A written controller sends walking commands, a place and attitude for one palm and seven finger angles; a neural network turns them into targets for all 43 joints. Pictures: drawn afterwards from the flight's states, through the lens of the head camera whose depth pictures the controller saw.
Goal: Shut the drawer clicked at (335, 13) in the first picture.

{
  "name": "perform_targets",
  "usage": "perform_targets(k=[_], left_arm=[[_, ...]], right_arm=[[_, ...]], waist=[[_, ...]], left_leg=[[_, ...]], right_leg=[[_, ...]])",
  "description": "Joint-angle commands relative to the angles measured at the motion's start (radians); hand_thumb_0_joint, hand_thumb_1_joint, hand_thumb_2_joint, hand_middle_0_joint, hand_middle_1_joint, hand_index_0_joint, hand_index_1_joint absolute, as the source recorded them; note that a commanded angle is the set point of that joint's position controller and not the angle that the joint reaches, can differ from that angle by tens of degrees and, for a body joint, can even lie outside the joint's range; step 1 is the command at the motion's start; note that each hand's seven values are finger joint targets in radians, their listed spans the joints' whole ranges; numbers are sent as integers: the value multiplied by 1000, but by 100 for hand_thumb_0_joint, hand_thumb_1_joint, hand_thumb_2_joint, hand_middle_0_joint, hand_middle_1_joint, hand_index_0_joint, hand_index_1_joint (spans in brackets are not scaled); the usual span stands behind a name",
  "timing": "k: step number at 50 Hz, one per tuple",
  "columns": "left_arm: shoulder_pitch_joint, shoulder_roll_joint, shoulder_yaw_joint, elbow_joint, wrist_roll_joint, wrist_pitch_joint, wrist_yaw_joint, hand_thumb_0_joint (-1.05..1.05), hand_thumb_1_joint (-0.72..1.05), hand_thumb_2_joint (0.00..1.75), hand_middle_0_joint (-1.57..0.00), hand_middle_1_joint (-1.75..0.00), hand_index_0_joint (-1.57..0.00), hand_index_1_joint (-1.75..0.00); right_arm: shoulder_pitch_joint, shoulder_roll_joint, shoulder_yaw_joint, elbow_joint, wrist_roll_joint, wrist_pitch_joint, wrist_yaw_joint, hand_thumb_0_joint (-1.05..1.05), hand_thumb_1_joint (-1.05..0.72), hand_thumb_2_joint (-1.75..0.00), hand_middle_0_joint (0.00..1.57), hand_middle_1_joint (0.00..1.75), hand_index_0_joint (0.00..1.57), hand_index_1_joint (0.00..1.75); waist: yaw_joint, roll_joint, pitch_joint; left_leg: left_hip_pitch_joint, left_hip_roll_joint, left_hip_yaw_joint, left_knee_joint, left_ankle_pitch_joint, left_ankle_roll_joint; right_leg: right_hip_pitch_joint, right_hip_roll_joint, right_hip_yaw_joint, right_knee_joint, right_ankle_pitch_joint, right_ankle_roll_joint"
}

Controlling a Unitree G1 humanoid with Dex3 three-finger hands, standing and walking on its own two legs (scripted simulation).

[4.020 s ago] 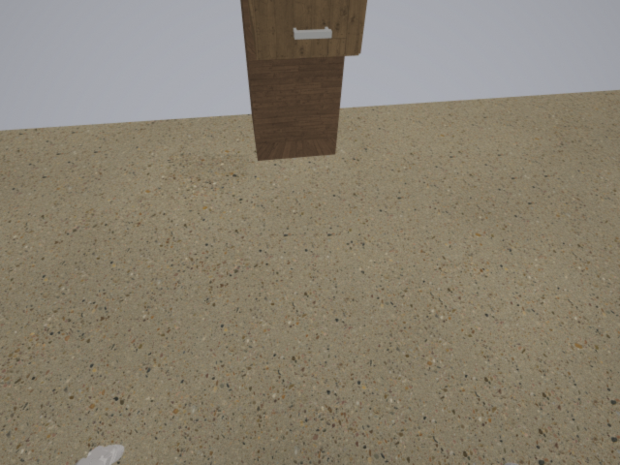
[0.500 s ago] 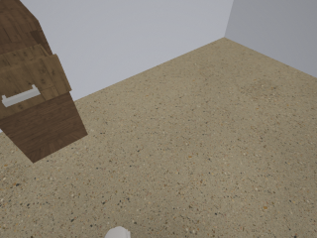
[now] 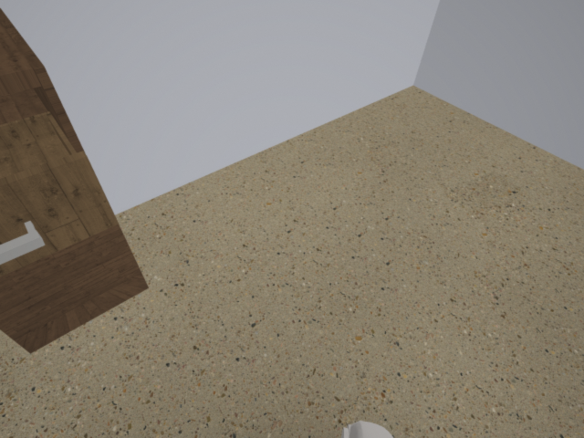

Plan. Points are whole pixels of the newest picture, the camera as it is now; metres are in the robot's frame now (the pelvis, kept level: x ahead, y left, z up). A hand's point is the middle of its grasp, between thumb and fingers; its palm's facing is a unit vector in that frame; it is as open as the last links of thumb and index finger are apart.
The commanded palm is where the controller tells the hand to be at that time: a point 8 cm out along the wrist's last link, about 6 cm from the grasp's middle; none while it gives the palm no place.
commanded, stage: turn to face it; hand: left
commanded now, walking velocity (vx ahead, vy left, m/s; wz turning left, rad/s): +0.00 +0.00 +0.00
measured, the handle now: out of the picture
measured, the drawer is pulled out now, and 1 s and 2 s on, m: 0.30 0.30 0.30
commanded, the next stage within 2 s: take the last steps up to it in 1.34 s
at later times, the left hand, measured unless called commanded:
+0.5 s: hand (205, 427) +0.17 +0.15 -0.17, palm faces +0.19 -0.96 -0.20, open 7.3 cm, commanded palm none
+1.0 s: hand out of the picture +0.08 +0.18 -0.16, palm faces +0.46 -0.83 -0.31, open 7.4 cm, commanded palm none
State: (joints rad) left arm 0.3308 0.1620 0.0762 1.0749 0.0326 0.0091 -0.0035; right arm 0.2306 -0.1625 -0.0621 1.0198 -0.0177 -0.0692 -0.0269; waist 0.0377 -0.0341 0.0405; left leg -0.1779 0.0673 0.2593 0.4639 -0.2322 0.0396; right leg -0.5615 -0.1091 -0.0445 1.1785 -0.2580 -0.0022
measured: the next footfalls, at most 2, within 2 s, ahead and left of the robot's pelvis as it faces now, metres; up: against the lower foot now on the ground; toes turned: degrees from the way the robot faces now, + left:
right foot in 0.22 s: +0.19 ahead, -0.16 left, +0.00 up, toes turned -9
left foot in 0.58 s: +0.13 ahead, +0.10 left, +0.00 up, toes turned +22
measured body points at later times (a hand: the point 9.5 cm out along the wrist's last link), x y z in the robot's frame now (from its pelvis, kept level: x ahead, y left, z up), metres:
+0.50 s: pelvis +0.09 -0.04 -0.01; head +0.10 -0.03 +0.44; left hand +0.16 +0.20 -0.15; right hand +0.14 -0.27 -0.16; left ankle +0.08 +0.08 -0.70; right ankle +0.15 -0.15 -0.74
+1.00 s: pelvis +0.09 -0.05 -0.01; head +0.13 -0.06 +0.44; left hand +0.05 +0.22 -0.14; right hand +0.27 -0.25 -0.16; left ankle +0.09 +0.09 -0.74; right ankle +0.14 -0.17 -0.74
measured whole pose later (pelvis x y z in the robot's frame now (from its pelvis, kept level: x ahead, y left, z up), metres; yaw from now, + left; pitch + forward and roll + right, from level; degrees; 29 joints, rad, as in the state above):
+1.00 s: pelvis +0.09 -0.05 -0.01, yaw +27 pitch +1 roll +0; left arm 0.19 0.23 0.07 0.90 0.01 0.03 0.02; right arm 0.19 -0.24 -0.08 0.91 -0.02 0.06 0.01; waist -0.02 0.05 0.06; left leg -0.40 -0.03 -0.07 0.58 -0.21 -0.01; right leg -0.27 -0.03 -0.05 0.56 -0.32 0.05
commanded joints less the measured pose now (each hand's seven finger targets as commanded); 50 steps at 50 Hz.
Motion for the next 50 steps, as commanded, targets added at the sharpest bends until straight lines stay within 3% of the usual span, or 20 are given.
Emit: perform_targets(k=[1, 6, 9, 11, 12, 14, 16, 25, 27, 28, 29, 30, 31, 32, 36, 42, 47, 48, 49, 50], left_arm=[[18, 3, 7, -73, -1, 8, -18, 0, 90, 90, -20, -30, -20, -30], [-59, 1, -18, -85, -4, -26, 2, 0, 90, 90, -20, -30, -20, -30], [10, 67, -14, -58, -2, -48, 14, 0, 90, 90, -20, -30, -20, -30], [98, 223, 16, -40, -2, -63, 26, 0, 90, 90, -20, -30, -20, -30], [104, 248, 17, -56, -10, -54, 26, 0, 90, 90, -20, -30, -20, -30], [-18, 194, 19, -81, -11, -49, 41, 0, 90, 90, -20, -30, -20, -30], [-91, 154, 9, -112, -10, -44, 48, 0, 90, 90, -20, -30, -20, -30], [-162, 191, 31, -161, 0, -6, 49, 0, 90, 90, -20, -30, -20, -30], [-166, 185, 30, -175, -12, 8, 41, 0, 90, 90, -20, -30, -20, -30], [-164, 153, 26, -195, -20, 18, 35, 0, 90, 90, -20, -30, -20, -30], [-190, 93, 16, -240, -23, 24, 25, 0, 90, 90, -20, -30, -20, -30], [-265, 110, 13, -268, -13, 25, 23, 0, 90, 90, -20, -30, -20, -30], [-256, 116, 22, -266, -10, 26, 16, 0, 90, 90, -20, -30, -20, -30], [-246, 108, 31, -248, -7, 27, 13, 0, 90, 90, -20, -30, -20, -30], [-153, 136, 29, -201, -11, 23, 9, 0, 90, 90, -20, -30, -20, -30], [-180, 128, 16, -231, -24, 21, 24, 0, 90, 90, -20, -30, -20, -30], [-51, 146, 16, -212, -32, 7, 30, 0, 90, 90, -20, -30, -20, -30], [-1, 171, 23, -204, -28, -1, 33, 0, 90, 90, -20, -30, -20, -30], [14, 267, 38, -210, -9, -14, 41, 0, 90, 90, -20, -30, -20, -30], [-18, 328, 41, -231, -6, -11, 43, 0, 90, 90, -20, -30, -20, -30]], right_arm=[[56, -112, -11, -30, -5, -8, 6, 0, -90, -90, 20, 30, 20, 30], [135, -113, -4, 21, -8, 7, 10, 0, -90, -90, 20, 30, 20, 30], [142, -95, 2, 32, 1, 21, 12, 0, -90, -90, 20, 30, 20, 30], [166, -15, 13, 3, 10, 34, 21, 0, -90, -90, 20, 30, 20, 30], [152, -42, 6, -15, 13, 55, 12, 0, -90, -90, 20, 30, 20, 30], [115, -46, 2, -13, 10, 73, 15, 0, -90, -90, 20, 30, 20, 30], [118, -51, -3, -3, 6, 83, 23, 0, -90, -90, 20, 30, 20, 30], [82, -44, -17, -75, 0, 105, 45, 0, -90, -90, 20, 30, 20, 30], [120, -79, -26, -76, -4, 101, 45, 0, -90, -90, 20, 30, 20, 30], [148, -142, -40, -77, -8, 95, 44, 0, -90, -90, 20, 30, 20, 30], [182, -246, -64, -97, -13, 86, 37, 0, -90, -90, 20, 30, 20, 30], [189, -284, -71, -94, -19, 85, 29, 0, -90, -90, 20, 30, 20, 30], [134, -278, -67, -106, -16, 80, 25, 0, -90, -90, 20, 30, 20, 30], [54, -261, -64, -128, -13, 76, 19, 0, -90, -90, 20, 30, 20, 30], [-22, -222, -45, -164, -5, 66, 11, 0, -90, -90, 20, 30, 20, 30], [23, -255, -59, -153, -8, 83, 15, 0, -90, -90, 20, 30, 20, 30], [-71, -261, -63, -184, -3, 102, 26, 0, -90, -90, 20, 30, 20, 30], [-87, -240, -61, -195, 3, 104, 29, 0, -90, -90, 20, 30, 20, 30], [-72, -167, -51, -210, 15, 106, 38, 0, -90, -90, 20, 30, 20, 30], [-95, -155, -47, -235, 5, 103, 37, 0, -90, -90, 20, 30, 20, 30]], waist=[[-7, 135, 84], [-46, 155, 35], [-2, 75, -36], [21, -224, -147], [33, -173, -166], [5, -225, -113], [-26, -140, -103], [-50, -125, -27], [-75, -28, -37], [-92, 164, -30], [-121, 462, -14], [-143, 363, -20], [-105, 261, -45], [-80, 288, -35], [-49, 179, -91], [-83, 173, -114], [-25, 206, -112], [3, 143, -128], [10, -130, -120], [8, -297, -77]], left_leg=[[-99, 279, -107, -310, 56, 92], [-17, 229, -114, -157, 359, 101], [-75, 159, -139, 10, 215, 28], [-291, 0, -68, 352, -346, -63], [-276, 5, -156, 507, -463, -63], [-336, 44, -213, 673, -351, -73], [-332, 57, -217, 693, -270, -87], [-190, 37, -127, 305, -168, -89], [-69, 11, -115, 119, -31, -84], [-46, 90, -280, -28, -17, -46], [-18, 316, -634, -191, 116, 63], [-62, 388, -710, -235, 112, 152], [-96, 339, -657, -247, -28, 145], [-114, 274, -598, -237, -83, 110], [-16, 174, -459, -167, 136, 88], [61, 191, -538, -117, 278, 140], [-118, 117, -561, -48, 237, 89], [-200, 66, -529, 20, 140, 43], [-397, -63, -391, 236, -96, -44], [-458, -130, -296, 469, -346, -85]], right_leg=[[-18, -44, 1, -140, 79, 31], [179, 20, -83, -510, 83, 35], [420, 21, -74, -720, 215, 45], [628, -327, 209, -777, 610, -77], [554, -387, 227, -829, 583, -154], [480, -355, 183, -865, 486, -159], [437, -309, 57, -856, 424, -133], [278, -301, -114, -805, 63, -83], [211, -251, -163, -672, -24, -32], [132, -168, -195, -506, -127, 16], [-62, -35, -192, -251, -369, 93], [-73, -17, -61, -73, -363, 76], [-56, -27, 1, -15, -267, 62], [-75, -22, 13, 12, -192, 66], [-28, -1, 25, -45, -81, 91], [58, 41, 26, -296, -188, 95], [346, 89, -4, -637, -53, 72], [464, 50, 17, -803, 26, 64], [585, -188, 261, -956, -25, -10], [473, -387, 422, -962, 109, -109]])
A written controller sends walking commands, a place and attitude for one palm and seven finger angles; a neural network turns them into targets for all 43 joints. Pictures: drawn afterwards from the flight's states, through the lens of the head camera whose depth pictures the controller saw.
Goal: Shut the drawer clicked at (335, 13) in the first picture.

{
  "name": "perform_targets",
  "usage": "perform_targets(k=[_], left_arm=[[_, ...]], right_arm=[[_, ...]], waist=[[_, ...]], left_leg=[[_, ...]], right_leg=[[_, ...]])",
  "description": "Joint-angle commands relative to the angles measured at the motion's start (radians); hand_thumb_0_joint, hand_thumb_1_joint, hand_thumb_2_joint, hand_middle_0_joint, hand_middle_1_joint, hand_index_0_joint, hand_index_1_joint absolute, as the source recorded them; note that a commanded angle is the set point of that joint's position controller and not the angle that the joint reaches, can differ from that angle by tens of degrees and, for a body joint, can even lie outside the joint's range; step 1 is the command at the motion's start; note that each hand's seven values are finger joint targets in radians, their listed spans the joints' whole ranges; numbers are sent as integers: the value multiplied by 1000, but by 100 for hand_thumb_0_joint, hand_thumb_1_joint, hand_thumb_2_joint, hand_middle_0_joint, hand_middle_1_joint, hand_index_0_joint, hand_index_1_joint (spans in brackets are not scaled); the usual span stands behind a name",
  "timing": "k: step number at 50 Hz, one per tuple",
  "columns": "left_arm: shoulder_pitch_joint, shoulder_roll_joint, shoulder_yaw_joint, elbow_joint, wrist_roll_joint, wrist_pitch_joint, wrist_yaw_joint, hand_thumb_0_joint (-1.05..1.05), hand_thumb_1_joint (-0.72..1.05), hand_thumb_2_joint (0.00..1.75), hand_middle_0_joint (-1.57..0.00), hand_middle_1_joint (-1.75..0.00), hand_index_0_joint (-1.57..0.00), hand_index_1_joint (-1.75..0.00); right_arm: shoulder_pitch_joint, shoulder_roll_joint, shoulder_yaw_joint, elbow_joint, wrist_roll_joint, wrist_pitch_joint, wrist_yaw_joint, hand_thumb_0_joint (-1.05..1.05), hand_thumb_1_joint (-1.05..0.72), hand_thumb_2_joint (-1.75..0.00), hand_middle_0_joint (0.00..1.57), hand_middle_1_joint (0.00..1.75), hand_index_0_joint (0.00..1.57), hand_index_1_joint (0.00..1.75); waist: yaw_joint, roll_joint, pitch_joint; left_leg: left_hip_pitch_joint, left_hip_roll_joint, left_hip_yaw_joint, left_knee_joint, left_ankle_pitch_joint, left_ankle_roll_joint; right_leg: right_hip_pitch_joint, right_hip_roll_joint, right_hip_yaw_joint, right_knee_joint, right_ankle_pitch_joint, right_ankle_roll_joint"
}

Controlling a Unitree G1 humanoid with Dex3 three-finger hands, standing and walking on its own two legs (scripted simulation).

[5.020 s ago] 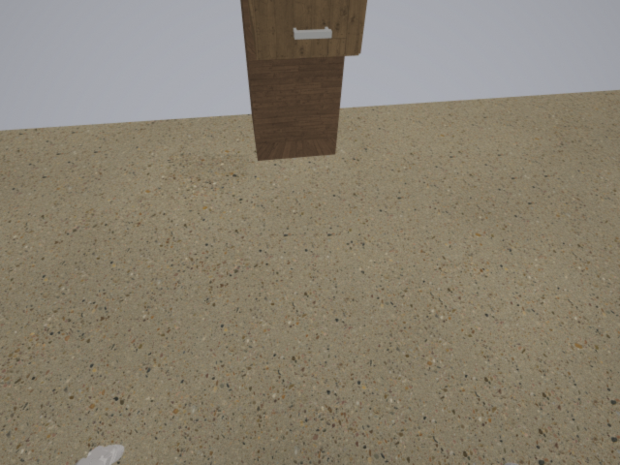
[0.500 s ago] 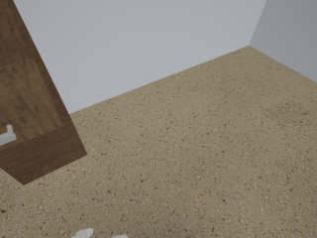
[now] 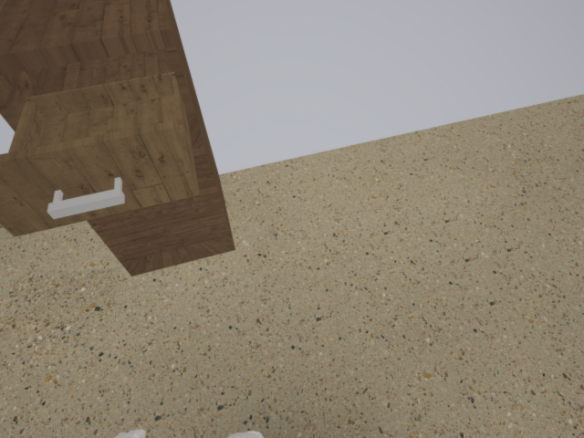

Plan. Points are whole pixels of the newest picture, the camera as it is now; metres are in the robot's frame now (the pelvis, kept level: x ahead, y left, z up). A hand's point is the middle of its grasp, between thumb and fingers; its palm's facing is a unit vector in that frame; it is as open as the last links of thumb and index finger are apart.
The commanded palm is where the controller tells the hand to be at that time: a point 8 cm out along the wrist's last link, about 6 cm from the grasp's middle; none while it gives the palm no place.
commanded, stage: turn to face it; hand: left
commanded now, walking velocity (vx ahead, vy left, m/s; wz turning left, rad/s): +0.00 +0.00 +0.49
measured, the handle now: (88, 195) +0.51 +0.41 +0.00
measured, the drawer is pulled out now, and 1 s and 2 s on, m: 0.30 0.30 0.30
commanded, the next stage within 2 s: take the last steps up to it in 0.34 s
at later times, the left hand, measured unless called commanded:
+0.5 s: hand out of the picture -0.07 +0.23 -0.18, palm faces +0.28 -0.93 -0.22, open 7.4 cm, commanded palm none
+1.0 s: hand out of the picture +0.06 +0.20 -0.15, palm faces +0.29 -0.93 -0.22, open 7.4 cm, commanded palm none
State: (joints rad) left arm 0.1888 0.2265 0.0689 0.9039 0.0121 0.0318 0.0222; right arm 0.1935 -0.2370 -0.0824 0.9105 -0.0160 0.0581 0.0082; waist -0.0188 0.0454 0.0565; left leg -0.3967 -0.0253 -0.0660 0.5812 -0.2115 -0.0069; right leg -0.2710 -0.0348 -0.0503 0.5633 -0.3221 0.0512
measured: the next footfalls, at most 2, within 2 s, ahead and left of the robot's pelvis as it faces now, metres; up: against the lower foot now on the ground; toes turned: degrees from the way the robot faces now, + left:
left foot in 0.40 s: -0.02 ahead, +0.13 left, +0.00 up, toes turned +16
right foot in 0.90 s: +0.11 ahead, -0.07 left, +0.00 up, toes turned +9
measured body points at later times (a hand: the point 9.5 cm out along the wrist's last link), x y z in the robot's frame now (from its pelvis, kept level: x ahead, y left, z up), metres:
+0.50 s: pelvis -0.03 +0.03 +0.01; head +0.01 +0.07 +0.45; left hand -0.08 +0.28 -0.16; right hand +0.15 -0.18 -0.12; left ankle -0.06 +0.12 -0.73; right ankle -0.02 -0.12 -0.69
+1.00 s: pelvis +0.04 +0.01 +0.01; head +0.05 -0.01 +0.46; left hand +0.04 +0.25 -0.13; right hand +0.03 -0.23 -0.16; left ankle -0.04 +0.11 -0.68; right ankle +0.07 -0.07 -0.73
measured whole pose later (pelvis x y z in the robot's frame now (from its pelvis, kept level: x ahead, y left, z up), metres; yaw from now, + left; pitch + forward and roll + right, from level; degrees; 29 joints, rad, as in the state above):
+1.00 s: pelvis +0.04 +0.01 +0.01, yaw +16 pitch -2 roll +0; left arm 0.23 0.15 0.03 1.01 0.02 -0.05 0.00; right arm 0.41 -0.19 -0.05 1.14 -0.02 0.02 0.00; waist -0.03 0.05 0.02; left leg -0.30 0.01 0.02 0.89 -0.44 0.03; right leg -0.21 -0.02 -0.13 0.52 -0.29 -0.04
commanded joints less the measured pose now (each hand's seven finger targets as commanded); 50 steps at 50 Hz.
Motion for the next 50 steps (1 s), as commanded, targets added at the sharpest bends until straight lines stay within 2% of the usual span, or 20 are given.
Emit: perform_targets(k=[1, 2, 4, 6, 14, 18, 19, 20, 21, 22, 23, 27, 31, 39, 41, 43, 44, 46, 47, 50], left_arm=[[74, 230, 38, -75, 12, -34, 19, 0, 90, 90, -20, -30, -20, -30], [13, 177, 33, -81, 9, -44, 21, 0, 90, 90, -20, -30, -20, -30], [-29, 139, 15, -92, 5, -43, 17, 0, 90, 90, -20, -30, -20, -30], [15, 132, 10, -80, 9, -50, 15, 0, 90, 90, -20, -30, -20, -30], [156, 187, 26, -14, 22, -41, 13, 0, 90, 90, -20, -30, -20, -30], [116, 193, 33, 1, 14, -33, 12, 0, 90, 90, -20, -30, -20, -30], [105, 175, 30, 4, 5, -28, 10, 0, 90, 90, -20, -30, -20, -30], [122, 124, 22, -18, -4, -23, 6, 0, 90, 90, -20, -30, -20, -30], [73, 71, -4, -48, -3, -17, 4, 0, 90, 90, -20, -30, -20, -30], [43, 95, -2, -43, 2, -6, 11, 0, 90, 90, -20, -30, -20, -30], [31, 79, 0, -14, 3, -1, 11, 0, 90, 90, -20, -30, -20, -30], [60, 76, -1, 41, 12, -13, -20, 0, 90, 90, -20, -30, -20, -30], [40, 69, -10, 52, 16, -21, -29, 0, 90, 90, -20, -30, -20, -30], [-49, 40, -17, 26, 15, -39, -37, 0, 90, 90, -20, -30, -20, -30], [-24, 27, -14, 35, 12, -45, -38, 0, 90, 90, -20, -30, -20, -30], [74, 27, -9, 76, 13, -55, -36, 0, 90, 90, -20, -30, -20, -30], [144, 58, -2, 103, 15, -65, -30, 0, 90, 90, -20, -30, -20, -30], [324, 200, 27, 146, 16, -78, -13, 0, 90, 90, -20, -30, -20, -30], [315, 176, 22, 144, 5, -76, -8, 0, 90, 90, -20, -30, -20, -30], [166, 69, -1, 117, 2, -89, -3, 0, 90, 90, -20, -30, -20, -30]], right_arm=[[-60, -120, -35, -116, -4, -18, 6, 0, -90, -90, 20, 30, 20, 30], [-45, -114, -38, -92, -7, -8, 11, 0, -90, -90, 20, 30, 20, 30], [-16, -103, -36, -58, -7, 0, 19, 0, -90, -90, 20, 30, 20, 30], [-22, -77, -25, -47, -5, 1, 22, 0, -90, -90, 20, 30, 20, 30], [-152, -43, 8, -62, 7, -10, 15, 0, -90, -90, 20, 30, 20, 30], [-63, -55, 14, -32, 8, -29, 5, 0, -90, -90, 20, 30, 20, 30], [-17, -85, 8, -17, 7, -38, 5, 0, -90, -90, 20, 30, 20, 30], [24, -178, -12, -16, -3, -50, -1, 0, -90, -90, 20, 30, 20, 30], [69, -248, -27, -7, 1, -44, -11, 0, -90, -90, 20, 30, 20, 30], [74, -232, -18, 9, -4, -35, -16, 0, -90, -90, 20, 30, 20, 30], [35, -178, -2, 16, -8, -44, -28, 0, -90, -90, 20, 30, 20, 30], [9, -126, 14, 10, -4, -63, -31, 0, -90, -90, 20, 30, 20, 30], [90, -106, 15, 45, -1, -81, -30, 0, -90, -90, 20, 30, 20, 30], [163, -106, 7, 94, -12, -93, -29, 0, -90, -90, 20, 30, 20, 30], [160, -108, 8, 107, -14, -93, -28, 0, -90, -90, 20, 30, 20, 30], [141, -94, 14, 117, -9, -91, -28, 0, -90, -90, 20, 30, 20, 30], [135, -69, 19, 123, -3, -94, -25, 0, -90, -90, 20, 30, 20, 30], [102, -6, 33, 73, 3, -102, -14, 0, -90, -90, 20, 30, 20, 30], [65, -51, 18, 68, -8, -98, -9, 0, -90, -90, 20, 30, 20, 30], [109, -21, 9, 122, -11, -80, 4, 0, -90, -90, 20, 30, 20, 30]], waist=[[45, -245, -68], [11, -275, -38], [-18, -206, -13], [1, -219, -25], [83, -251, -64], [39, -255, -117], [11, -166, -143], [-11, 79, -198], [-38, 269, -173], [-40, 168, -156], [-20, 204, -126], [8, 124, -57], [-6, 103, -1], [-22, 83, 41], [-5, 72, 32], [45, 29, 8], [79, -50, -17], [146, -386, -33], [135, -223, 14], [45, -163, 107]], left_leg=[[-203, 8, -24, 507, -332, -22], [-206, 35, -33, 570, -269, -24], [-193, 51, 13, 645, -176, -48], [-187, 47, 46, 609, -157, -60], [-48, 40, 135, 233, -255, -56], [150, 31, 160, -64, -94, -33], [283, 57, 134, -199, 59, -20], [456, 255, -95, -235, 337, 55], [476, 431, -274, -221, 765, 181], [396, 433, -182, -196, 734, 226], [342, 355, -145, -229, 630, 202], [326, 266, -104, -302, 232, 170], [316, 255, -128, -381, 7, 181], [276, 282, -187, -414, -171, 205], [230, 274, -172, -390, -179, 192], [130, 229, -119, -290, -201, 151], [46, 171, -70, -174, -216, 112], [-271, 13, 124, 304, -382, 39], [-288, 62, 57, 423, -336, 42], [-229, 133, 50, 519, -109, 27]], right_leg=[[80, -442, 336, -320, 188, -195], [45, -373, 255, -311, 223, -174], [49, -292, 127, -251, 346, -150], [108, -267, 54, -226, 435, -145], [227, -309, 26, -162, 633, -184], [189, -285, -23, -57, 602, -128], [121, -255, -61, 35, 516, -81], [-79, -157, -122, 209, 208, -10], [-250, -81, -76, 352, -312, 30], [-200, -89, 0, 440, -316, 9], [-197, -92, 32, 459, -256, 12], [-257, -64, 10, 525, -87, 7], [-277, -63, 4, 455, -39, 4], [-192, -55, -12, 157, -66, -13], [-103, -36, -23, 81, -46, -21], [101, -7, -46, -67, 55, -23], [243, -33, -1, -154, 61, -34], [421, -403, 517, -396, -209, -189], [320, -418, 513, -441, -303, -226], [120, -317, 317, -466, -221, -177]])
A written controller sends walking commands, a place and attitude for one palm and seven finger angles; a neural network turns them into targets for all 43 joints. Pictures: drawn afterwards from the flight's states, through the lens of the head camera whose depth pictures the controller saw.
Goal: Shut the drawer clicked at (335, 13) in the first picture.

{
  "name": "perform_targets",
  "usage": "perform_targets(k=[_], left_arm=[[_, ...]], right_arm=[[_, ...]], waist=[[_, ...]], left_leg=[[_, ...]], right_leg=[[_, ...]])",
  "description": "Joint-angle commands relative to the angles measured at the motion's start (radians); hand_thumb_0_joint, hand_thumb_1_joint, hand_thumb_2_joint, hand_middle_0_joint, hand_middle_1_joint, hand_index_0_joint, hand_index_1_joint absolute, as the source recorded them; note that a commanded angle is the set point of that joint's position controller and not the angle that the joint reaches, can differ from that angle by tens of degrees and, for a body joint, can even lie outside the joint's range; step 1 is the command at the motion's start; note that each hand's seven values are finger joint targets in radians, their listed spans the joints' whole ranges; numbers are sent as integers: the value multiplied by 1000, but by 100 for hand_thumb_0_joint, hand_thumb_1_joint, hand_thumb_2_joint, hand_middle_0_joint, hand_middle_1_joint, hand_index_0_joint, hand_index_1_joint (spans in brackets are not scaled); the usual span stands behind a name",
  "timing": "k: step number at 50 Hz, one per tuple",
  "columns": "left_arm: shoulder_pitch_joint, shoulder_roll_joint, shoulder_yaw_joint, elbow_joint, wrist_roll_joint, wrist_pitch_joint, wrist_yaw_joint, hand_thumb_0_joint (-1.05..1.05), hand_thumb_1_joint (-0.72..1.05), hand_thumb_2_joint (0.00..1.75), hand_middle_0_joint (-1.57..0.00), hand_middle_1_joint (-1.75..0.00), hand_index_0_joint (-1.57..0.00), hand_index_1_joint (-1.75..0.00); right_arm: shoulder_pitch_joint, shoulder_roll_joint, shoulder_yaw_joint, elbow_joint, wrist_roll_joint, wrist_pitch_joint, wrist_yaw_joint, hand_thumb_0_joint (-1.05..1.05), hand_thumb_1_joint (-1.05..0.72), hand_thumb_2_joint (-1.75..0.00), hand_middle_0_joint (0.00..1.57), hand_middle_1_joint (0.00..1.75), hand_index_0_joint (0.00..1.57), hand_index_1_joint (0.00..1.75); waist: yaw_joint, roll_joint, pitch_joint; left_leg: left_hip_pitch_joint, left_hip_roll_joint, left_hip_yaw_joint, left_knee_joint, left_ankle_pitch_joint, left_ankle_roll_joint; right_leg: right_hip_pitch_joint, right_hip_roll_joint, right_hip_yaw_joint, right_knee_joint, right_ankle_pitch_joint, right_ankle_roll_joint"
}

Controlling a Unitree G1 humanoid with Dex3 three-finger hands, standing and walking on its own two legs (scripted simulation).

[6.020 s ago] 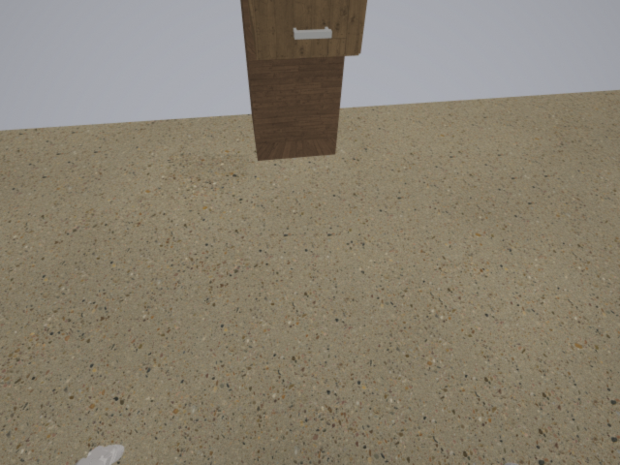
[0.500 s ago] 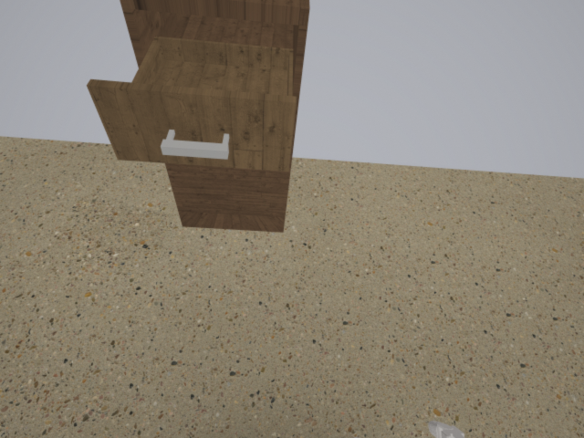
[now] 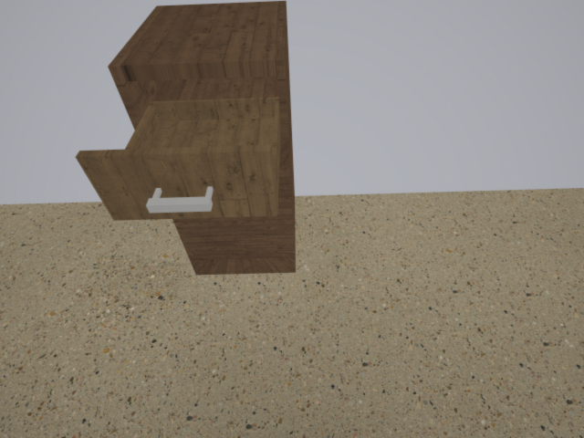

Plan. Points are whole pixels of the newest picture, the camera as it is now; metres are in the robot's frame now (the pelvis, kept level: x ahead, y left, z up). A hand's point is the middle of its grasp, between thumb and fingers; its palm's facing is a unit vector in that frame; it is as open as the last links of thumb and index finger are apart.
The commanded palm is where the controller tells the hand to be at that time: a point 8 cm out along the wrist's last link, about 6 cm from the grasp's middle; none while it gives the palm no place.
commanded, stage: take the last steps up to it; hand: left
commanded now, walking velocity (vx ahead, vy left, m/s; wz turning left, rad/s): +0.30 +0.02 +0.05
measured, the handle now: (181, 198) +0.56 +0.25 -0.01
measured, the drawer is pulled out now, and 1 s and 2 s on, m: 0.30 0.30 0.30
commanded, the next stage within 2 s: come to a stop and stand still in 0.66 s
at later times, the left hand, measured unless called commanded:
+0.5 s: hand out of the picture +0.07 +0.22 -0.18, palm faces +0.10 -0.98 -0.14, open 7.4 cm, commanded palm none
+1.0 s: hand (204, 322) +0.36 +0.19 -0.16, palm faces -0.03 -0.97 -0.22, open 7.4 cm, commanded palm none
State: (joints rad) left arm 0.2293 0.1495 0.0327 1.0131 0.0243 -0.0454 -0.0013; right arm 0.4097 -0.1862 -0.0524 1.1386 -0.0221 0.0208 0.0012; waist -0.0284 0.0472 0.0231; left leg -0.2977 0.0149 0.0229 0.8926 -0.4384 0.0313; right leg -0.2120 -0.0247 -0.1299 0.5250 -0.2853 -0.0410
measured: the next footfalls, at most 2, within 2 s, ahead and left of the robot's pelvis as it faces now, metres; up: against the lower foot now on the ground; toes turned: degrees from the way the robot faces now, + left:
left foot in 0.40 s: +0.25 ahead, +0.16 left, +0.00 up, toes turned +9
right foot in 0.86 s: +0.35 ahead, -0.08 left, +0.00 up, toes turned -8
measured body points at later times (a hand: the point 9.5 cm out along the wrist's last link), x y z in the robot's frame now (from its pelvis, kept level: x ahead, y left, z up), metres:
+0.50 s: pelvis +0.16 +0.07 -0.01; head +0.19 +0.09 +0.44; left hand +0.06 +0.27 -0.17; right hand +0.27 -0.15 -0.14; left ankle +0.21 +0.16 -0.74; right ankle +0.05 -0.06 -0.66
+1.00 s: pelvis +0.26 +0.03 +0.00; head +0.29 +0.00 +0.45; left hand +0.36 +0.25 -0.14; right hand +0.21 -0.18 -0.17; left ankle +0.22 +0.16 -0.72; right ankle +0.31 -0.07 -0.74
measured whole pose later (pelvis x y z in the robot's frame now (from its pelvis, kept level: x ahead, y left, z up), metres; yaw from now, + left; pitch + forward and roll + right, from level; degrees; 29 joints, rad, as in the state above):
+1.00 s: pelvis +0.26 +0.03 +0.00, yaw +0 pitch -1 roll +1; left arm 0.12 0.12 0.01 1.04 0.02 -0.02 0.03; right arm 0.33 -0.14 -0.04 1.13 0.00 0.03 -0.03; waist -0.05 0.04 0.08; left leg -0.22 0.04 0.10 0.69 -0.51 -0.04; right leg -0.30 -0.06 -0.13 0.54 -0.21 -0.04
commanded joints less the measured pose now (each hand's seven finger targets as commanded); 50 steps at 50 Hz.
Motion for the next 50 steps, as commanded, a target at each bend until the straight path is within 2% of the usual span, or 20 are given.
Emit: perform_targets(k=[1, 3, 6, 15, 16, 18, 19, 20, 21, 22, 25, 28, 38, 40, 42, 43, 44, 45, 47, 50], left_arm=[[119, 117, 27, 10, -10, -21, 21, 0, 90, 90, -20, -30, -20, -30], [148, 95, 22, 24, -11, -32, 20, 0, 90, 90, -20, -30, -20, -30], [196, 98, 15, 52, -10, -41, 19, 0, 90, 90, -20, -30, -20, -30], [266, 135, 27, 110, 4, -33, 28, 0, 90, 90, -20, -30, -20, -30], [264, 137, 29, 111, 4, -30, 28, 0, 90, 90, -20, -30, -20, -30], [243, 132, 32, 115, -3, -26, 29, 0, 90, 90, -20, -30, -20, -30], [272, 96, 26, 109, -7, -23, 25, 0, 90, 90, -20, -30, -20, -30], [297, 43, 15, 91, -18, -23, 18, 0, 90, 90, -20, -30, -20, -30], [245, 67, 17, 67, -12, -21, 23, 0, 90, 90, -20, -30, -20, -30], [202, 73, 24, 64, -8, -17, 25, 0, 90, 90, -20, -30, -20, -30], [160, 39, 24, 79, -1, 2, 8, 0, 90, 90, -20, -30, -20, -30], [201, 18, 21, 86, 2, 28, 8, 0, 90, 90, -20, -30, -20, -30], [-31, 49, 20, -21, 3, 40, 2, 0, 90, 90, -20, -30, -20, -30], [-14, 45, 13, -12, 1, 33, 10, 0, 90, 90, -20, -30, -20, -30], [84, 83, 15, 27, -1, 14, 22, 0, 90, 90, -20, -30, -20, -30], [110, 144, 18, 42, -2, 3, 32, 0, 90, 90, -20, -30, -20, -30], [98, 188, 22, 41, -8, 3, 36, 0, 90, 90, -20, -30, -20, -30], [88, 206, 22, 35, -10, 12, 36, 0, 90, 90, -20, -30, -20, -30], [61, 200, 30, 27, -12, 17, 51, 0, 90, 90, -20, -30, -20, -30], [11, 190, 42, 12, -3, 34, 63, 0, 90, 90, -20, -30, -20, -30]], right_arm=[[-85, -52, -18, -90, -6, -39, 13, 0, -90, -90, 20, 30, 20, 30], [-64, -22, -15, -77, -7, -34, 14, 0, -90, -90, 20, 30, 20, 30], [-102, -17, -16, -91, -2, -29, 16, 0, -90, -90, 20, 30, 20, 30], [-313, -3, -3, -175, 5, -57, 33, 0, -90, -90, 20, 30, 20, 30], [-299, -9, -4, -172, 5, -61, 31, 0, -90, -90, 20, 30, 20, 30], [-128, -48, -12, -118, -3, -75, 15, 0, -90, -90, 20, 30, 20, 30], [8, -131, -31, -85, -10, -82, 4, 0, -90, -90, 20, 30, 20, 30], [110, -232, -55, -63, -12, -87, -9, 0, -90, -90, 20, 30, 20, 30], [139, -238, -48, -58, 2, -73, -17, 0, -90, -90, 20, 30, 20, 30], [56, -195, -41, -70, 3, -72, -18, 0, -90, -90, 20, 30, 20, 30], [-106, -82, -7, -110, 4, -91, -22, 0, -90, -90, 20, 30, 20, 30], [-115, -54, 1, -102, 7, -98, -25, 0, -90, -90, 20, 30, 20, 30], [-61, -98, -16, -86, -9, -75, -24, 0, -90, -90, 20, 30, 20, 30], [-67, -86, -8, -73, -8, -69, -29, 0, -90, -90, 20, 30, 20, 30], [-63, -58, 3, -57, 2, -67, -31, 0, -90, -90, 20, 30, 20, 30], [-35, -24, 12, -57, 13, -66, -28, 0, -90, -90, 20, 30, 20, 30], [-8, -8, 13, -55, 20, -53, -26, 0, -90, -90, 20, 30, 20, 30], [18, -7, 4, -45, 22, -41, -29, 0, -90, -90, 20, 30, 20, 30], [-3, -15, -2, -40, 23, -10, -39, 0, -90, -90, 20, 30, 20, 30], [-37, -15, -9, -53, 23, 10, -41, 0, -90, -90, 20, 30, 20, 30]], waist=[[36, -126, 133], [25, -123, 113], [26, -139, 114], [75, -191, 110], [64, -188, 97], [-18, -130, 3], [-61, 25, -98], [-79, 274, -205], [-85, 226, -220], [-58, 119, -143], [12, 47, 45], [50, 61, 22], [11, 66, 72], [29, 44, 48], [72, -38, -22], [59, -144, -95], [38, -193, -84], [28, -134, -83], [45, -257, -120], [51, -201, -89]], left_leg=[[-305, 98, -32, 203, 167, -22], [-293, 95, -5, 185, 220, -41], [-324, 102, 13, 136, 259, -58], [-183, 73, 78, -218, 212, -30], [-136, 55, 93, -257, 203, -23], [129, 14, 113, -401, 281, -8], [363, 124, -5, -418, 340, 24], [557, 390, -348, -492, 486, 121], [547, 443, -411, -557, 558, 169], [410, 420, -312, -588, 469, 167], [118, 339, -156, -666, 465, 131], [74, 277, -38, -686, 512, 114], [145, 282, -50, -669, 435, 144], [139, 256, -21, -578, 582, 116], [122, 163, 43, -436, 547, 21], [25, 112, 61, -393, 348, -28], [-14, 64, 79, -386, 96, -60], [19, 43, 72, -349, 4, -61], [13, 48, 67, -172, -115, -75], [-51, 33, -4, 20, -132, -71]], right_leg=[[48, -297, 319, -420, -137, -77], [67, -252, 208, -398, 62, -67], [103, -240, 152, -386, 242, -74], [148, -266, 130, -290, 369, -84], [151, -257, 122, -256, 397, -78], [107, -198, 58, -10, 510, -38], [-30, -134, 20, 209, 325, -3], [-277, -7, -32, 496, -218, 42], [-338, -6, 76, 655, -315, 24], [-339, -50, 100, 715, -260, 14], [-314, -117, 121, 695, -86, 42], [-254, -109, 100, 604, -18, 58], [-227, -79, 50, 186, 3, 69], [-116, -51, 37, 75, 49, 65], [77, -76, 75, -136, 337, 68], [219, -194, 220, -96, 678, 27], [232, -315, 272, -76, 959, -52], [197, -354, 234, -68, 1059, -89], [179, -357, 270, -95, 1100, -148], [133, -369, 263, -122, 992, -186]])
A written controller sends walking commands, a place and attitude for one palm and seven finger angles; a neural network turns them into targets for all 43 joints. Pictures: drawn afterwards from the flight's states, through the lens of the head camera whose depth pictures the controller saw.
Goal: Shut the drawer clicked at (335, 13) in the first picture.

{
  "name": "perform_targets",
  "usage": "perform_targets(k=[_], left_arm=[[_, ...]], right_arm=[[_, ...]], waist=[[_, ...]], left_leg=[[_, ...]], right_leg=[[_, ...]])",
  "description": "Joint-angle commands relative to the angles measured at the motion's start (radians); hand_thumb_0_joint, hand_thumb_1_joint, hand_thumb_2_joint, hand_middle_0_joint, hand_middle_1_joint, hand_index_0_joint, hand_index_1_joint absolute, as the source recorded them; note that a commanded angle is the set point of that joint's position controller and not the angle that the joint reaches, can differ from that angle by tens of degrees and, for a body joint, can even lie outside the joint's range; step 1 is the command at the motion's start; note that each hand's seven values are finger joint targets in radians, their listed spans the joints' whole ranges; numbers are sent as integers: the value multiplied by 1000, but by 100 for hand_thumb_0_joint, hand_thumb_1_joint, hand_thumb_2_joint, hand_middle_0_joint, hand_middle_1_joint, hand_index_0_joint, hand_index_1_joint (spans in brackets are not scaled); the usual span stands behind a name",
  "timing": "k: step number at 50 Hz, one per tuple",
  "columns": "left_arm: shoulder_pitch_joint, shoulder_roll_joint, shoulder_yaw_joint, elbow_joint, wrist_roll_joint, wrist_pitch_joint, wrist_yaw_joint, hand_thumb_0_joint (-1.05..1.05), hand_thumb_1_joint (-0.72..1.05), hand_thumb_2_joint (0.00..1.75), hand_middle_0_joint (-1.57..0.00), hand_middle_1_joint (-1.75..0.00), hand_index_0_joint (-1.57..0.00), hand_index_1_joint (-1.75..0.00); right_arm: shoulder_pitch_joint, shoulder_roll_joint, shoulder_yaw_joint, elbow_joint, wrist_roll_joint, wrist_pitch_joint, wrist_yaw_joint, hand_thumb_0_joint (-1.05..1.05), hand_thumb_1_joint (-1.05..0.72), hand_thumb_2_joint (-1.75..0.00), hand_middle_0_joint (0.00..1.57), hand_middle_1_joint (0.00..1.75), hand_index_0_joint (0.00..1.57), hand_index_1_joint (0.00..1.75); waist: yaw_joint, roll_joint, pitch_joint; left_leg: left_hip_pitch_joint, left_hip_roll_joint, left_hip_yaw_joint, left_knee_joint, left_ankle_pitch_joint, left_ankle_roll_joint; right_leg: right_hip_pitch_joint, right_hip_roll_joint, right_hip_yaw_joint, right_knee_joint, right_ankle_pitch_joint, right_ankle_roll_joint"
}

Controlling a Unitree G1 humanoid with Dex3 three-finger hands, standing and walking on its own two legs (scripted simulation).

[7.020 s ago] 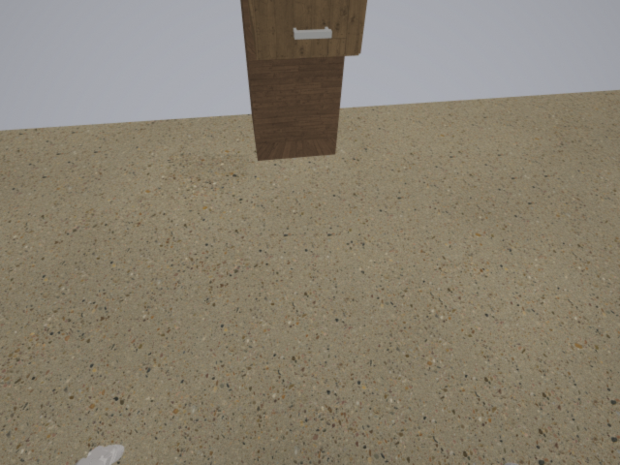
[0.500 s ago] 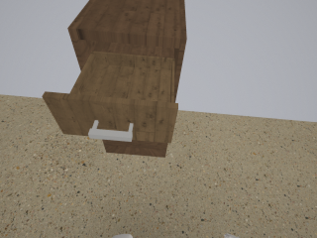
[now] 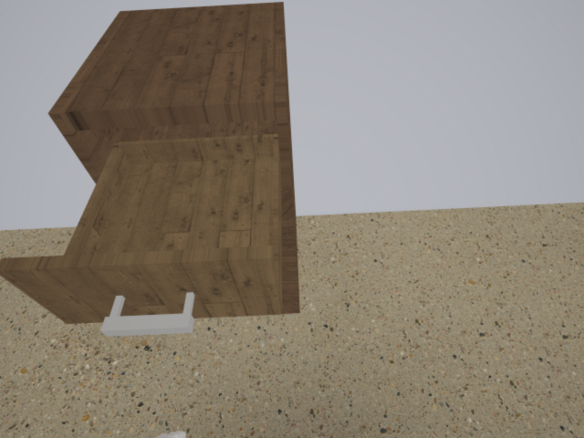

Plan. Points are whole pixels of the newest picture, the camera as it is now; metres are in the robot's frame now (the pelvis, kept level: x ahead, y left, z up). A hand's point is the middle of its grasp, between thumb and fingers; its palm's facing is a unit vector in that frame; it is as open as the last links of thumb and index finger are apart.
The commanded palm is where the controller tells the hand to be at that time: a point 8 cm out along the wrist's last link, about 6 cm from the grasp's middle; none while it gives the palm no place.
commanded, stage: come to a stop and stand still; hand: left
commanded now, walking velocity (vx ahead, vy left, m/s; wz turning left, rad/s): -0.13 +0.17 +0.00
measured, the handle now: (151, 312) +0.30 +0.22 -0.01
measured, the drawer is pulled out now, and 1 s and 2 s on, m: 0.30 0.30 0.30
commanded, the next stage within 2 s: none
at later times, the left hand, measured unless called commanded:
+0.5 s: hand out of the picture -0.06 +0.24 -0.17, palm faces +0.06 -0.98 -0.19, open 7.4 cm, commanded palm none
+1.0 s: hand out of the picture -0.01 +0.17 -0.18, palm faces +0.00 -0.98 -0.22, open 7.3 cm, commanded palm none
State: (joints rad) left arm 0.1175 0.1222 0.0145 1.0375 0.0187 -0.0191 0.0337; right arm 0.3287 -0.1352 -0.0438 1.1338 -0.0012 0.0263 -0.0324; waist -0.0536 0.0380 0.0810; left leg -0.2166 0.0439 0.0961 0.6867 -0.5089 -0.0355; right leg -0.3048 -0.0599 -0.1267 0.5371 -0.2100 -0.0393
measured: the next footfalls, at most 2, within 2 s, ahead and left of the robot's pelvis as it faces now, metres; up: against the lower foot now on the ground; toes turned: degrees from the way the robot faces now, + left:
left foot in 0.28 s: +0.03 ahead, +0.14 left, +0.00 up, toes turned +6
right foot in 0.68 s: -0.04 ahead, -0.07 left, +0.00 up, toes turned -4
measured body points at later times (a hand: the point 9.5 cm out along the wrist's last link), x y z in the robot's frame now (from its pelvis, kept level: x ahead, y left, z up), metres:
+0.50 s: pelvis -0.05 +0.05 +0.01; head -0.05 +0.08 +0.46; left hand -0.06 +0.30 -0.16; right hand -0.05 -0.16 -0.14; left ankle -0.06 +0.16 -0.73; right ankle -0.07 -0.08 -0.68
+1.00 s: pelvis -0.03 -0.01 +0.00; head -0.01 -0.01 +0.44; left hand -0.01 +0.22 -0.16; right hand +0.00 -0.24 -0.16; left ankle -0.05 +0.13 -0.73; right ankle -0.08 -0.07 -0.73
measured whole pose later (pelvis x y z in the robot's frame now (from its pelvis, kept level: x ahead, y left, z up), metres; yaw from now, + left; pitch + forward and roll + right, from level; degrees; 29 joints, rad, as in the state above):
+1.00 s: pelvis -0.03 -0.01 +0.00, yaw -1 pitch +0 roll -1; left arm 0.29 0.14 0.00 1.06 0.02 -0.03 0.06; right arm 0.23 -0.17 -0.03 1.08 -0.01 0.02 -0.04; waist -0.01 0.03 0.03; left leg -0.25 0.06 0.02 0.61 -0.36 0.01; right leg -0.17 0.08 -0.09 0.51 -0.35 -0.08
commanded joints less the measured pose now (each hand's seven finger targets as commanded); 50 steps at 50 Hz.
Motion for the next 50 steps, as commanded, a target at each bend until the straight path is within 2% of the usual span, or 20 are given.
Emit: perform_targets(k=[1, 6, 9, 11, 12, 13, 14, 15, 18, 21, 27, 30, 33, 34, 35, 36, 39, 43, 45, 50], left_arm=[[104, 219, 67, -24, 6, 12, 29, 0, 90, 90, -20, -30, -20, -30], [45, 226, 79, -70, 15, 29, 24, 0, 90, 90, -20, -30, -20, -30], [39, 231, 81, -69, 20, 34, 18, 0, 90, 90, -20, -30, -20, -30], [26, 218, 75, -65, 11, 41, 12, 0, 90, 90, -20, -30, -20, -30], [28, 193, 66, -58, 4, 45, 8, 0, 90, 90, -20, -30, -20, -30], [50, 142, 53, -63, -6, 50, 3, 0, 90, 90, -20, -30, -20, -30], [61, 89, 44, -72, -9, 53, -4, 0, 90, 90, -20, -30, -20, -30], [41, 100, 47, -73, -6, 51, -7, 0, 90, 90, -20, -30, -20, -30], [127, 116, 55, -13, 11, 54, -23, 0, 90, 90, -20, -30, -20, -30], [175, 112, 49, 15, 9, 37, -27, 0, 90, 90, -20, -30, -20, -30], [138, 102, 32, 8, 2, 33, -21, 0, 90, 90, -20, -30, -20, -30], [169, 77, 26, 24, -6, 29, -18, 0, 90, 90, -20, -30, -20, -30], [283, 84, 24, 76, -4, 12, -10, 0, 90, 90, -20, -30, -20, -30], [257, 228, -1, 22, -9, -3, -4, 0, 90, 90, -20, -30, -20, -30], [283, 164, 5, 15, -5, 11, -4, 0, 90, 90, -20, -30, -20, -30], [261, 149, 0, 11, 6, 9, -1, 0, 90, 90, -20, -30, -20, -30], [251, 149, -7, 1, -4, -28, 16, 0, 90, 90, -20, -30, -20, -30], [276, 154, 12, 4, -6, -36, 26, 0, 90, 90, -20, -30, -20, -30], [292, 158, 12, 4, -4, -34, 30, 0, 90, 90, -20, -30, -20, -30], [254, 144, 6, -16, -6, -17, 35, 0, 90, 90, -20, -30, -20, -30]], right_arm=[[41, -64, -20, -51, 1, 10, -5, 0, -90, -90, 20, 30, 20, 30], [31, -58, -28, -83, -6, 25, 13, 0, -90, -90, 20, 30, 20, 30], [41, -55, -23, -92, -7, 8, 20, 0, -90, -90, 20, 30, 20, 30], [107, -51, -13, -68, -11, -6, 20, 0, -90, -90, 20, 30, 20, 30], [137, -64, -11, -55, -12, -13, 18, 0, -90, -90, 20, 30, 20, 30], [125, -112, -19, -65, -22, -22, 14, 0, -90, -90, 20, 30, 20, 30], [77, -171, -31, -94, -30, -26, 9, 0, -90, -90, 20, 30, 20, 30], [-14, -193, -23, -129, -34, -25, 4, 0, -90, -90, 20, 30, 20, 30], [-89, -152, -8, -132, -29, -40, -5, 0, -90, -90, 20, 30, 20, 30], [-33, -144, -8, -112, -21, -52, -10, 0, -90, -90, 20, 30, 20, 30], [72, -129, -10, -53, -25, -54, -21, 0, -90, -90, 20, 30, 20, 30], [61, -149, -15, -38, -26, -47, -23, 0, -90, -90, 20, 30, 20, 30], [48, -123, -13, -24, -11, -47, -19, 0, -90, -90, 20, 30, 20, 30], [-36, -141, -1, -96, -30, -35, -8, 0, -90, -90, 20, 30, 20, 30], [-77, -130, -14, -130, -28, -46, -2, 0, -90, -90, 20, 30, 20, 30], [-62, -105, -10, -131, -30, -43, 2, 0, -90, -90, 20, 30, 20, 30], [-14, -61, 14, -104, -23, -32, 10, 0, -90, -90, 20, 30, 20, 30], [-47, -69, 9, -95, -11, -37, 3, 0, -90, -90, 20, 30, 20, 30], [-60, -67, 13, -97, -9, -34, 0, 0, -90, -90, 20, 30, 20, 30], [-57, -81, 14, -87, -8, -28, -6, 0, -90, -90, 20, 30, 20, 30]], waist=[[73, -171, -151], [63, -182, -134], [61, -208, -138], [29, -211, -133], [16, -159, -129], [22, 36, -89], [25, 244, -15], [44, 222, 65], [87, 117, 82], [72, 78, 51], [14, 102, -15], [25, 112, -65], [65, 26, -130], [44, -13, -37], [80, -33, -20], [54, -46, -14], [43, -308, -51], [55, -120, -82], [62, -118, -91], [39, -101, -59]], left_leg=[[-139, -1, -89, 268, -46, -6], [-99, -11, -78, 234, 44, -9], [-37, -10, -56, 40, 76, 1], [119, -36, -21, -190, 183, 10], [179, -29, -42, -295, 201, 12], [127, 74, -205, -427, 62, 43], [-33, 243, -405, -584, -130, 95], [-197, 293, -469, -645, -195, 150], [-148, 210, -330, -608, -51, 136], [-1, 179, -258, -566, 106, 143], [173, 232, -266, -474, 475, 193], [159, 237, -259, -396, 648, 202], [72, 141, -176, -272, 571, 116], [36, 26, -113, -298, 280, 87], [-66, 60, -119, -260, 81, 62], [-83, 23, -118, -226, 100, 57], [-94, -5, -69, -97, 227, 40], [-139, 1, -73, -43, 179, 40], [-149, -3, -58, -48, 167, 42], [-24, 13, -62, -148, 320, 58]], right_leg=[[206, -327, 248, -144, 838, -185], [67, -272, 221, -235, 326, -140], [32, -242, 249, -277, -33, -113], [-54, -183, 224, -262, -209, -53], [-100, -137, 194, -207, -281, -14], [-162, -56, 146, -80, -312, 26], [-164, 28, 62, 95, -250, 62], [-126, 22, 113, 189, -205, 53], [-156, 33, 156, 392, -111, 54], [-219, 35, 141, 425, -82, 66], [-189, 8, 121, 240, -184, 73], [-53, 21, 103, 72, -207, 61], [177, 8, 116, -210, 104, 54], [100, 40, 127, -104, -96, 3], [4, -24, 203, -149, -230, -7], [-19, -53, 244, -176, -251, -26], [74, -109, 334, -255, 24, -33], [212, -143, 296, -153, 542, -29], [281, -142, 272, -110, 771, -9], [200, -102, 233, -112, 637, 7]])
